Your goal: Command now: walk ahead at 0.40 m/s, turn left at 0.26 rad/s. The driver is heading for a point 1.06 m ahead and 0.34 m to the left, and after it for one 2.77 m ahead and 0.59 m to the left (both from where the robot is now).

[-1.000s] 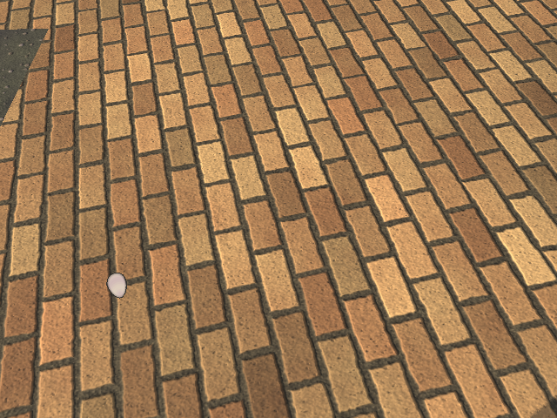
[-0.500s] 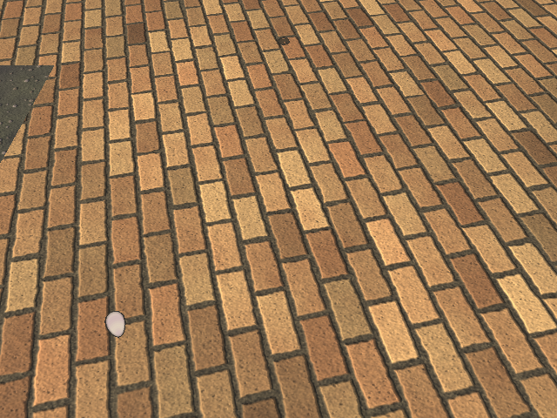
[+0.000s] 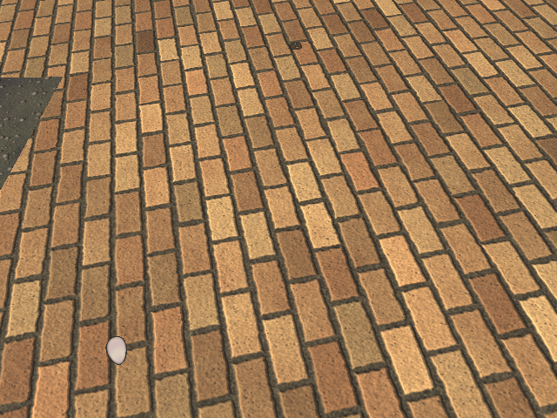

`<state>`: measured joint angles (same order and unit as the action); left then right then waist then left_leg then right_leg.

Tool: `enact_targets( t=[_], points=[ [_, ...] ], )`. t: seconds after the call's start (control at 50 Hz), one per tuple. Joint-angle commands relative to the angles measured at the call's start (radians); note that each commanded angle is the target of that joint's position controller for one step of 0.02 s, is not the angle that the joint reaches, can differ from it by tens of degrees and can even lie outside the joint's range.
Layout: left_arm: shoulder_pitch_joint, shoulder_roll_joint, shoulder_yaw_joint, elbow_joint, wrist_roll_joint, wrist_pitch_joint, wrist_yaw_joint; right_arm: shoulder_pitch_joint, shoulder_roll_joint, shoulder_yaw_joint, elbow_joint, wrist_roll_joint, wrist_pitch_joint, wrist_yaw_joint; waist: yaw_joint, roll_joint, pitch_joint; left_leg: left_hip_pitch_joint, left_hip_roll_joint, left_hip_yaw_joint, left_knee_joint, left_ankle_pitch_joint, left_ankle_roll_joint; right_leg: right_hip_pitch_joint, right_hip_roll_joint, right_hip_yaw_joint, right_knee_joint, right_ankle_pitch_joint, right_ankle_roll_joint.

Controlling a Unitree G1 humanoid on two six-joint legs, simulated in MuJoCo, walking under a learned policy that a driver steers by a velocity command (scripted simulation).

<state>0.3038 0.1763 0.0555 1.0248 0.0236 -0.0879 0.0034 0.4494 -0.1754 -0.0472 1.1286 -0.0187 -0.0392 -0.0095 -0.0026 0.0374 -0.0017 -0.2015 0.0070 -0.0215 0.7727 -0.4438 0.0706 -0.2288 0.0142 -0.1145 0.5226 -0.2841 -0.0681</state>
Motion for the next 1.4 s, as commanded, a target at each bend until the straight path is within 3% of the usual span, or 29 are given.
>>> enact_targets(
  t=[0.02, 0.06, 0.12, 0.22, 0.28, 0.34, 0.38, 0.4, 0.42, 0.44, 0.46, 0.48, 0.5, 0.52, 0.58, 0.64, 0.72, 0.84, 0.88, 0.94, 0.96, 0.98, 1.0, 1.02, 1.04, 1.06, 1.16, 1.28, 1.4],
  points=[
    [0.202, 0.111, 0.021, 0.025, 0.002, 0.011, 0.010, -0.155, -0.043, -0.007, -0.129, -0.014, -0.031, 0.025, 0.053, -0.087, 0.163, -0.531, 0.044, -0.039, 0.349, 0.076, 0.045, 0.224, -0.374, 0.518, -0.411, -0.316, -0.098],
    [0.131, 0.078, 0.006, 0.004, -0.005, -0.005, 0.015, -0.133, -0.028, -0.010, -0.119, -0.011, -0.026, 0.037, 0.010, -0.076, 0.154, -0.493, 0.067, -0.030, 0.324, 0.190, 0.030, 0.194, -0.304, 0.326, -0.430, -0.091, -0.054],
    [0.193, 0.062, -0.007, 0.029, -0.007, -0.021, 0.023, -0.166, -0.030, -0.018, -0.139, -0.010, -0.006, 0.043, 0.006, -0.096, 0.109, -0.533, 0.051, 0.019, 0.344, 0.272, 0.018, 0.265, -0.256, 0.138, -0.376, 0.319, -0.020],
    [0.205, 0.055, -0.022, 0.035, -0.005, -0.027, 0.031, -0.385, -0.005, 0.000, -0.241, -0.003, 0.002, 0.052, 0.019, -0.118, 0.150, -0.504, 0.023, 0.118, 0.088, 0.394, 0.007, 0.201, -0.209, -0.034, -0.366, 0.564, -0.008],
    [0.227, 0.092, -0.019, 0.047, -0.009, -0.030, 0.041, -0.462, -0.013, 0.007, -0.285, -0.005, 0.006, 0.058, 0.021, -0.127, 0.153, -0.379, -0.017, 0.201, -0.101, 0.403, 0.033, 0.213, -0.228, -0.090, -0.332, 0.761, -0.006],
    [0.212, 0.141, -0.004, 0.046, -0.014, -0.026, 0.057, -0.341, -0.068, -0.013, -0.263, -0.011, 0.007, 0.050, -0.050, -0.158, 0.059, -0.212, -0.091, 0.239, -0.121, 0.331, 0.103, 0.290, -0.256, -0.135, -0.120, 1.161, 0.003],
    [0.166, 0.170, 0.009, 0.020, -0.007, -0.013, 0.051, -0.132, -0.125, -0.041, -0.201, -0.018, 0.004, 0.044, -0.142, -0.177, -0.054, 0.003, -0.117, 0.193, -0.168, 0.266, 0.167, 0.258, -0.278, -0.123, 0.200, 1.125, -0.014],
    [0.131, 0.182, 0.016, -0.002, -0.006, -0.010, 0.037, -0.029, -0.167, -0.064, -0.174, -0.025, 0.002, 0.035, -0.207, -0.124, -0.101, 0.168, -0.083, 0.112, -0.274, 0.223, 0.204, 0.132, -0.246, -0.136, 0.467, 0.880, -0.010],
    [0.134, 0.075, 0.000, -0.041, 0.012, -0.011, 0.021, -0.055, -0.241, -0.081, -0.179, -0.021, 0.002, 0.027, -0.139, 0.064, -0.139, 0.328, 0.176, -0.228, -0.270, 0.222, 0.263, -0.130, -0.122, -0.111, 0.797, -0.061, 0.001],
    [0.120, 0.084, 0.005, -0.122, -0.022, -0.013, 0.004, -0.065, -0.289, -0.091, -0.205, -0.010, 0.016, 0.032, -0.104, 0.154, -0.230, 0.491, 0.325, -0.762, -0.470, 0.063, 0.430, -0.441, 0.044, 0.088, 1.038, -0.256, 0.027],
    [0.007, 0.131, 0.009, -0.148, -0.013, -0.027, -0.002, -0.114, -0.251, -0.081, -0.206, 0.001, 0.019, 0.023, -0.100, 0.009, -0.082, 0.397, 0.314, -0.654, -0.549, 0.012, 0.375, -0.565, -0.043, 0.160, 0.992, -0.129, 0.013],
    [-0.019, 0.140, 0.010, -0.163, -0.016, -0.039, -0.005, -0.159, -0.206, -0.069, -0.214, 0.007, 0.014, 0.018, -0.066, -0.052, -0.005, 0.270, 0.291, -0.554, -0.573, 0.104, 0.332, -0.537, -0.077, 0.157, 0.901, -0.041, 0.013],
    [-0.005, 0.132, 0.011, -0.150, -0.012, -0.037, 0.001, -0.197, -0.172, -0.060, -0.216, 0.004, 0.005, 0.016, -0.011, -0.133, 0.038, 0.161, 0.246, -0.458, -0.577, 0.271, 0.288, -0.466, -0.108, 0.157, 0.817, -0.006, 0.025],
    [0.012, 0.122, 0.010, -0.151, 0.005, -0.020, 0.003, -0.208, -0.159, -0.053, -0.223, 0.009, -0.007, 0.010, 0.019, -0.143, 0.035, 0.087, 0.206, -0.382, -0.572, 0.397, 0.270, -0.394, -0.125, 0.164, 0.764, -0.009, 0.044],
    [0.008, 0.099, 0.007, -0.170, 0.027, 0.033, -0.008, -0.171, -0.174, -0.047, -0.215, 0.022, -0.038, 0.005, 0.047, -0.088, 0.027, 0.010, 0.125, -0.258, -0.569, 0.578, 0.241, -0.334, -0.142, 0.143, 0.637, -0.014, 0.090],
    [-0.130, 0.109, 0.008, -0.229, 0.025, 0.051, -0.015, -0.094, -0.197, -0.051, -0.214, 0.023, -0.038, 0.006, 0.004, -0.031, 0.049, 0.026, 0.088, -0.237, -0.579, 0.606, 0.193, -0.418, -0.141, 0.113, 0.509, 0.107, 0.119],
    [-0.291, 0.122, 0.006, -0.296, 0.020, 0.057, -0.022, 0.008, -0.198, -0.051, -0.217, 0.019, -0.028, 0.007, -0.063, 0.009, 0.046, 0.148, 0.082, -0.267, -0.555, 0.649, 0.142, -0.516, -0.113, 0.110, 0.357, 0.231, 0.123],
    [-0.449, 0.109, -0.019, -0.366, 0.012, 0.039, -0.040, 0.089, -0.184, -0.038, -0.212, 0.006, -0.030, -0.008, -0.116, 0.040, 0.064, 0.291, 0.103, -0.264, -0.518, 0.778, 0.139, -0.496, -0.056, 0.072, 0.126, 0.282, 0.080],
    [-0.432, 0.122, -0.019, -0.375, 0.006, 0.029, -0.040, 0.073, -0.200, -0.037, -0.214, 0.001, -0.036, -0.015, -0.092, 0.052, 0.065, 0.304, 0.129, -0.265, -0.499, 0.853, 0.126, -0.400, -0.039, 0.075, 0.048, 0.267, 0.044],
    [-0.140, 0.193, 0.011, -0.293, -0.003, 0.013, -0.013, 0.007, -0.246, -0.044, -0.222, -0.005, -0.048, -0.010, 0.050, 0.053, -0.058, 0.283, 0.104, -0.214, -0.235, 1.166, 0.074, -0.030, 0.036, 0.054, -0.044, 0.179, -0.021],
    [0.014, 0.223, 0.023, -0.257, 0.008, 0.003, 0.002, -0.006, -0.234, -0.040, -0.230, 0.000, -0.053, -0.004, 0.124, 0.027, -0.145, 0.163, 0.066, -0.189, -0.030, 1.007, 0.063, 0.197, -0.042, 0.121, -0.063, 0.189, -0.052],
    [0.149, 0.312, 0.042, -0.249, 0.036, 0.001, 0.015, 0.048, -0.147, -0.020, -0.264, 0.022, -0.058, 0.003, 0.130, -0.132, -0.300, -0.051, -0.028, -0.124, 0.289, 0.586, 0.036, 0.453, -0.303, 0.452, -0.058, 0.072, -0.120],
    [0.135, 0.335, 0.057, -0.219, 0.023, 0.017, 0.000, 0.164, -0.148, -0.025, -0.247, 0.045, -0.052, 0.004, 0.059, -0.347, -0.359, -0.274, -0.168, -0.082, 0.533, -0.054, 0.011, 0.541, -0.451, 0.883, -0.211, 0.092, -0.240],
    [0.021, 0.247, 0.040, -0.245, 0.000, 0.025, -0.012, 0.101, -0.197, -0.029, -0.237, 0.007, -0.042, -0.002, 0.025, -0.155, -0.184, -0.363, -0.085, -0.117, 0.587, 0.014, 0.020, 0.389, -0.408, 0.812, -0.245, -0.038, -0.223],
    [-0.053, 0.175, 0.023, -0.255, -0.006, 0.021, -0.016, -0.004, -0.186, -0.025, -0.255, -0.004, -0.041, 0.006, 0.025, -0.052, -0.061, -0.372, -0.047, -0.110, 0.542, 0.088, 0.017, 0.247, -0.361, 0.646, -0.264, -0.022, -0.201],
    [-0.074, 0.145, 0.013, -0.245, 0.002, 0.016, -0.017, -0.047, -0.164, -0.020, -0.269, -0.003, -0.040, 0.013, 0.007, -0.029, 0.001, -0.357, -0.015, -0.099, 0.480, 0.121, 0.018, 0.154, -0.308, 0.535, -0.295, 0.059, -0.168],
    [0.022, 0.151, 0.008, -0.167, -0.014, -0.021, -0.021, -0.077, -0.126, -0.009, -0.286, -0.026, -0.007, 0.041, -0.032, -0.113, 0.015, -0.345, 0.039, -0.034, 0.344, 0.178, -0.011, 0.082, -0.222, 0.318, -0.361, 0.319, -0.143],
    [0.122, 0.159, 0.006, -0.123, -0.021, -0.018, -0.022, -0.359, -0.099, 0.016, -0.377, -0.019, -0.008, 0.052, 0.024, -0.107, 0.069, -0.438, 0.078, 0.054, 0.040, 0.389, -0.052, 0.120, -0.167, 0.195, -0.405, 0.428, -0.120],
    [0.199, 0.184, 0.008, -0.087, -0.010, -0.011, -0.009, -0.503, -0.109, 0.024, -0.422, -0.009, -0.016, 0.048, 0.059, -0.115, 0.078, -0.379, 0.039, 0.084, -0.175, 0.401, -0.024, 0.255, -0.219, 0.184, -0.348, 0.550, -0.109]
  ],
)
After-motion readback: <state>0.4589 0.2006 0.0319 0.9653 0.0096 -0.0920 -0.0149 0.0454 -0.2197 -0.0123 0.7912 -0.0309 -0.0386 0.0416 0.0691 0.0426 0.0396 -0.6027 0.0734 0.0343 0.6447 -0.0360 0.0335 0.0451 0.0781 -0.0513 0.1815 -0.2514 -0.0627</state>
